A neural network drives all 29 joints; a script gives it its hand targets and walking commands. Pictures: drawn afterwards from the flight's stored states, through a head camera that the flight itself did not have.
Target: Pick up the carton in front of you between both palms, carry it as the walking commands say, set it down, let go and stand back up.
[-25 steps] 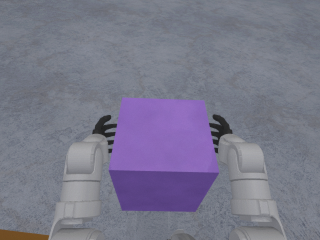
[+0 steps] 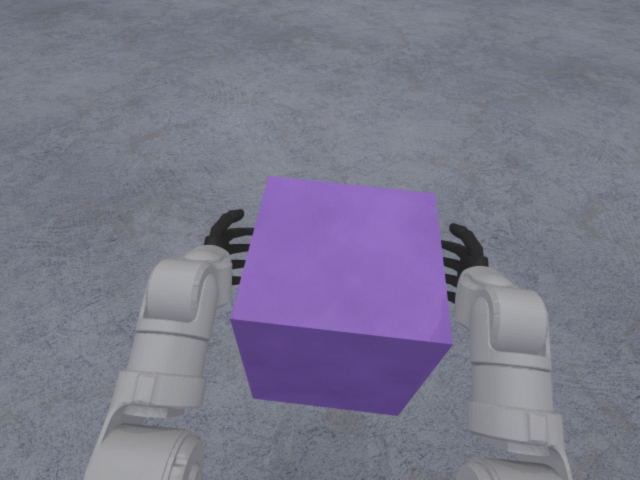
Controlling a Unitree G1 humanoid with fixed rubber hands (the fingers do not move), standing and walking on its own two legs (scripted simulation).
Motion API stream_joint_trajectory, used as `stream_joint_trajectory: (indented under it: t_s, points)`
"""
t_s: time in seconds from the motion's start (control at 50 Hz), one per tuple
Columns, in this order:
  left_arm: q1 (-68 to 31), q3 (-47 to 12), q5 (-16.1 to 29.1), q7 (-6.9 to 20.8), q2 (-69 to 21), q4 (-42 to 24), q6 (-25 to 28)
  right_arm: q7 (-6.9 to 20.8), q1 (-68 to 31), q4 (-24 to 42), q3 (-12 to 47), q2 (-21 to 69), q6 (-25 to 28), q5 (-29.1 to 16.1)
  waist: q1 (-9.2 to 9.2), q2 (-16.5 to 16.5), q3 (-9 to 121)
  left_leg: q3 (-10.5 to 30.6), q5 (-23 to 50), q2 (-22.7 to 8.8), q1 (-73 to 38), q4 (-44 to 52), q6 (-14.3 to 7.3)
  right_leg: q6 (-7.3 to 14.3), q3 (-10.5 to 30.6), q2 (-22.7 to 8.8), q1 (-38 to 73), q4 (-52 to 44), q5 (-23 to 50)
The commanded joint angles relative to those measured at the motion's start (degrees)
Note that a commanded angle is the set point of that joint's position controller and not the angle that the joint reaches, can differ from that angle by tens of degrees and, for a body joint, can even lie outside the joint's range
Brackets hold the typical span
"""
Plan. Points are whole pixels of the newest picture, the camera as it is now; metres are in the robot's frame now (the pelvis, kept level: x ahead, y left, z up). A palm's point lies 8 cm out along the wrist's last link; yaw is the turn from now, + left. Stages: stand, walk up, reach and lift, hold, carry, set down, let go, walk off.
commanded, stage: carry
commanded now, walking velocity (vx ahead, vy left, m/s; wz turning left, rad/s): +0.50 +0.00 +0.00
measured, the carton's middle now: (337, 303) +0.37 +0.03 +0.04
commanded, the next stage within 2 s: none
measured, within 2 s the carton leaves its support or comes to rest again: neither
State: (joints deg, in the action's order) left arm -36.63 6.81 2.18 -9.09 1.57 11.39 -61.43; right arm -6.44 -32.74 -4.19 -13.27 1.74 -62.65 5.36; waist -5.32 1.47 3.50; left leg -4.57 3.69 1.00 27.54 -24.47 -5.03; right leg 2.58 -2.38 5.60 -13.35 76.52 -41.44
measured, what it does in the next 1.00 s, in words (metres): walks ahead: right foot, then left foot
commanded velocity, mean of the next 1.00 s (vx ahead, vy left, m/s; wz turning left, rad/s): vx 0.50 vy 0.00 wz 0.00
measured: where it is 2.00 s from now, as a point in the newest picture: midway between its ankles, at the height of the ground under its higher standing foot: (348, 245)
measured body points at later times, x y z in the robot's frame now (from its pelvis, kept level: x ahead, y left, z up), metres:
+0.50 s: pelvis +0.35 -0.03 +0.00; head +0.40 -0.04 +0.45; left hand +0.70 +0.13 +0.08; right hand +0.73 -0.17 +0.08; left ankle +0.22 +0.08 -0.64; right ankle +0.42 -0.10 -0.73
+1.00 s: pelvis +0.67 +0.03 +0.00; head +0.65 +0.04 +0.45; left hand +0.94 +0.18 +0.06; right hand +0.94 -0.13 +0.07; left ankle +0.73 +0.11 -0.73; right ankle +0.54 -0.09 -0.64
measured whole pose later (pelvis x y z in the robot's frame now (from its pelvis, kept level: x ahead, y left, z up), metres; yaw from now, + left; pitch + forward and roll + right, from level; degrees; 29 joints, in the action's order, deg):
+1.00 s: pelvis +0.67 +0.03 +0.00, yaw -1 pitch +3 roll +0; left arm -8.1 7.2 -7.3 -4.9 -7.6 -14.2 -69.1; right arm -5.4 -9.8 11.8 -6.3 7.8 -67.2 6.5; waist 1.3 -1.3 6.6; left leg -13.3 -9.1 -1.6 20.5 -26.2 -4.5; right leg 1.0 -2.7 -3.6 -21.5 64.2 -21.7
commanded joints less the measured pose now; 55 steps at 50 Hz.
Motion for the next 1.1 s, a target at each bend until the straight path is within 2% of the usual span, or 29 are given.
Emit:
stream_joint_trajectory:
  t_s: [0.0, 0.02, 0.04, 0.08, 0.12, 0.14, 0.2, 0.26, 0.28, 0.32, 0.34, 0.36, 0.38, 0.4, 0.42, 0.44, 0.46, 0.52, 0.62, 0.76, 0.8, 0.84, 0.86, 0.88, 0.9, 0.94, 0.96, 1.0, 1.08]
  points:
    - [-33.5, -33.0, 21.9, 14.8, -62.2, -6.9, -0.6, 9.8, -29.7, -3.0, 36.3, 50.1, -0.2, -19.8, 10.90, 13.1, 35.1, 32.2, 40.4, -26.6, -66.1, -17.4, -16.2, -3.5, 6.0, -1.2, -42.1, 27.3, 0.1]
    - [-34.4, -33.1, 21.5, 14.5, -62.7, -8.5, -0.9, 10.0, -28.7, -2.2, 36.6, 52.6, 0.3, -20.9, 12.16, 8.1, 37.5, 37.4, 17.1, -25.6, -62.0, -11.2, -17.8, -2.5, 6.3, -3.0, -44.3, 25.8, 3.7]
    - [-36.1, -33.5, 21.1, 14.2, -63.1, -11.1, -0.6, 10.5, -31.8, 1.8, 38.6, 57.0, 0.6, -23.8, 11.90, 0.2, 34.5, 33.7, 5.0, -20.7, -54.6, -8.0, -14.0, -1.6, 6.8, -5.3, -43.1, 15.1, 9.9]
    - [-38.1, -33.1, 19.5, 13.3, -64.3, -14.5, 0.3, 11.2, -40.5, 8.0, 42.5, 62.5, 1.5, -28.4, 10.36, -0.1, 29.6, 29.9, 10.9, -18.2, -42.6, -6.7, -12.0, -0.9, 6.3, -6.6, -39.4, 7.4, 15.9]
    - [-34.8, -32.7, 16.4, 12.3, -63.5, -16.0, 1.2, 11.6, -42.0, 10.9, 45.3, 65.0, 2.4, -31.6, 9.44, 2.1, 28.3, 27.5, 5.8, -16.9, -37.3, -4.8, -11.9, -1.1, 5.3, -7.4, -36.9, 0.7, 14.0]
    - [-32.7, -32.8, 15.2, 11.9, -62.9, -16.1, 1.7, 11.8, -41.4, 11.4, 46.0, 65.2, 2.9, -32.3, 9.57, 3.6, 28.2, 26.3, 8.6, -16.6, -37.6, -5.1, -11.8, -1.2, 4.4, -7.6, -37.9, -3.0, 13.3]
    - [-27.3, -33.3, 11.5, 11.2, -60.6, -16.6, 3.4, 13.1, -37.6, 10.2, 47.6, 65.4, 3.9, -32.6, 10.46, 5.8, 27.2, 18.4, 22.1, -13.4, -35.7, -5.6, -9.1, -1.1, 1.8, -7.1, -33.5, -18.2, 23.3]
    - [-25.5, -34.1, 9.6, 11.5, -58.4, -17.1, 4.8, 14.3, -34.9, 8.1, 48.7, 64.2, 5.0, -32.2, 10.48, 6.0, 24.0, 9.3, 26.7, -8.6, -30.9, -5.5, -5.0, -0.6, -3.8, -3.7, -21.8, -36.8, 35.3]
    - [-25.1, -34.7, 9.7, 11.7, -57.8, -17.5, 5.0, 14.5, -33.9, 7.5, 48.8, 63.3, 5.3, -31.8, 10.09, 7.0, 23.5, 7.8, 27.4, -8.4, -29.4, -5.4, -3.6, -0.2, -5.7, -2.3, -16.4, -41.8, 39.1]
    - [-24.6, -36.0, 10.5, 12.1, -56.9, -17.6, 4.9, 14.4, -32.1, 6.8, 48.7, 61.3, 5.4, -30.6, 7.65, 6.8, 25.0, 4.0, 31.4, -8.1, -27.0, -11.8, -0.1, 0.6, -8.0, -1.3, -1.3, -51.9, 48.0]
    - [-24.5, -36.4, 11.3, 12.4, -56.2, -17.7, 4.7, 14.1, -31.5, 6.9, 48.6, 59.9, 5.3, -30.0, 5.91, 5.3, 27.0, 1.9, 25.7, -7.2, -22.2, -17.4, 1.4, 1.1, -7.4, -3.3, 9.5, -53.3, 49.8]
    - [-23.9, -36.3, 11.9, 12.8, -55.4, -17.2, 4.2, 13.8, -32.1, 7.0, 48.2, 58.0, 5.0, -28.9, 4.20, -0.1, 29.1, 2.3, 3.3, -6.4, -12.2, -26.4, 3.0, 2.2, 3.1, -13.1, 21.4, -50.5, 56.1]
    - [-23.9, -35.4, 11.7, 12.9, -52.5, -15.5, 3.6, 13.6, -30.2, 5.1, 47.5, 58.9, 3.8, -28.4, 4.66, -15.9, 36.7, 2.3, -33.1, 1.2, 5.6, -44.1, 5.7, 13.0, 29.9, -31.4, 39.8, -48.3, 64.2]
    - [-21.5, -35.8, 13.2, 13.2, -53.9, -14.1, 3.0, 13.3, -28.9, 4.8, 46.0, 56.3, 3.0, -27.6, 3.46, -15.7, 37.4, 5.6, -35.1, 1.1, 10.2, -50.2, 5.0, 15.2, 36.6, -30.6, 39.1, -53.0, 52.3]
    - [-23.5, -36.1, 14.3, 13.6, -54.9, -15.6, 2.7, 13.2, -30.5, 5.2, 45.6, 57.7, 2.6, -27.4, 3.18, -13.3, 31.7, 6.1, -32.1, -1.0, 13.8, -49.9, 4.6, 12.8, 31.9, -27.3, 35.0, -54.5, 50.0]
    - [-26.2, -37.1, 15.8, 14.1, -57.0, -17.1, 2.1, 13.0, -31.0, 5.2, 44.8, 58.4, 2.3, -26.9, 3.32, -7.2, 28.5, 5.8, -28.5, -2.5, 14.5, -46.9, 4.9, 10.5, 27.1, -25.5, 31.7, -55.3, 54.3]
    - [-28.6, -38.0, 17.4, 14.6, -58.9, -18.8, 1.5, 12.9, -30.6, 5.4, 44.2, 59.2, 1.9, -26.1, 3.55, -5.5, 26.3, 5.1, -25.7, -3.7, 14.4, -42.5, 5.2, 8.5, 23.0, -24.2, 29.3, -56.0, 58.0]
    - [-28.9, -38.5, 19.9, 16.1, -62.1, -21.3, -0.8, 11.7, -24.7, 5.2, 42.0, 59.8, 0.5, -22.6, 4.20, -6.2, 25.3, 3.5, -22.7, -4.2, 9.9, -32.1, 6.4, 5.3, 15.8, -22.1, 25.7, -59.2, 59.3]
    - [-21.1, -37.2, 19.3, 19.0, -62.9, -21.0, -4.2, 10.9, -16.5, 7.5, 41.8, 60.2, -1.3, -17.6, 4.29, -9.4, 20.9, -1.4, -17.5, -3.3, 10.8, -19.3, 7.9, 4.5, 7.1, -19.6, 25.0, -61.0, 63.8]
    - [-8.8, -37.7, 15.0, 19.7, -60.5, -24.3, -6.2, 13.3, -11.3, 16.2, 46.6, 59.8, -4.6, -19.5, 3.79, -11.9, 11.6, -5.4, -4.9, -2.8, 4.3, -4.0, 5.9, 2.8, -0.9, -17.8, 20.7, -62.3, 64.6]
    - [-5.8, -38.2, 13.9, 19.4, -59.5, -25.8, -6.5, 14.3, -9.0, 17.3, 47.2, 59.1, -5.3, -20.5, 4.22, -11.7, 11.6, -7.4, -4.2, -1.9, -3.7, -1.1, 4.7, 1.7, -2.6, -17.8, 18.3, -57.8, 66.6]
    - [-3.4, -38.9, 13.1, 19.1, -58.4, -27.7, -7.0, 15.3, -4.9, 16.9, 47.1, 58.9, -5.7, -20.8, 5.62, -7.5, 16.1, -10.1, -9.2, 0.1, -22.9, 0.5, 4.0, -0.4, -7.1, -14.4, 8.9, -43.5, 62.1]
    - [-2.3, -39.1, 12.9, 19.1, -58.5, -28.1, -7.3, 15.7, -2.8, 17.2, 46.7, 58.0, -6.0, -20.6, 6.47, -0.7, 19.1, 4.3, -16.0, -10.5, -32.5, 1.9, 2.6, -2.1, -7.2, -12.5, -0.8, -30.6, 45.1]
    - [-2.9, -39.8, 13.4, 19.1, -59.5, -29.8, -8.1, 16.1, -2.2, 15.9, 45.8, 57.7, -5.9, -20.2, 6.58, 15.2, 22.6, 30.6, -24.7, -25.2, -43.9, 8.3, -5.8, -4.0, -5.5, -5.4, -18.1, -14.3, 25.4]
    - [-4.2, -40.5, 13.7, 19.2, -59.3, -31.2, -8.0, 16.4, -1.5, 16.8, 46.2, 59.4, -5.7, -21.3, 6.51, 14.9, 20.6, 35.0, -20.9, -25.8, -41.5, 12.4, -7.3, -2.8, 0.2, -5.6, -24.4, -6.8, 14.2]
    - [-4.5, -41.1, 14.5, 19.4, -61.8, -31.6, -7.2, 16.8, -3.2, 19.3, 46.9, 61.8, -5.3, -22.4, 6.38, 5.5, 18.6, 23.7, -13.8, -22.6, -34.2, 11.1, -5.4, -0.8, 2.5, -10.7, -24.7, -4.2, 18.4]
    - [-3.4, -41.6, 14.4, 19.3, -62.6, -31.5, -6.7, 17.0, -3.5, 20.2, 47.4, 62.5, -5.0, -22.8, 5.97, 1.5, 17.3, 18.5, -13.2, -21.3, -29.9, 12.3, -3.7, -0.8, 3.1, -12.7, -23.3, -8.1, 21.9]
    - [-0.9, -42.0, 14.3, 19.1, -64.1, -30.7, -6.1, 17.2, -2.6, 20.7, 47.8, 62.6, -4.6, -23.0, 5.54, 3.6, 17.2, 11.8, -16.7, -19.2, -25.1, 14.7, -2.2, -1.5, 1.3, -12.9, -20.2, -14.5, 25.9]
    - [3.4, -42.3, 13.1, 18.6, -63.6, -29.7, -5.2, 17.8, 1.3, 20.4, 47.9, 60.7, -4.4, -22.7, 5.81, 5.5, 13.9, 5.4, -17.8, -17.7, -24.8, 18.6, -2.6, -3.9, -2.7, -12.7, -21.5, -28.4, 30.3]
